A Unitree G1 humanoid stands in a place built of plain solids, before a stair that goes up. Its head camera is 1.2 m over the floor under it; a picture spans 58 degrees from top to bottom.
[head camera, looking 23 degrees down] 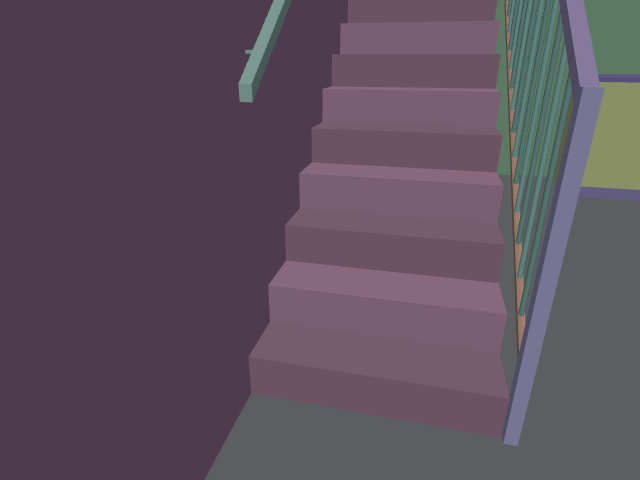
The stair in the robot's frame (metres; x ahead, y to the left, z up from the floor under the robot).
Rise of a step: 0.17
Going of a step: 0.24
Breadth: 0.91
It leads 14 degrees to the right of straight ahead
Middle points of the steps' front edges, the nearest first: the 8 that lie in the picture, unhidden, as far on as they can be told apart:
1.20 -0.18 0.17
1.43 -0.23 0.35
1.67 -0.29 0.52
1.90 -0.34 0.69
2.13 -0.40 0.87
2.36 -0.46 1.04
2.59 -0.51 1.21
2.82 -0.57 1.38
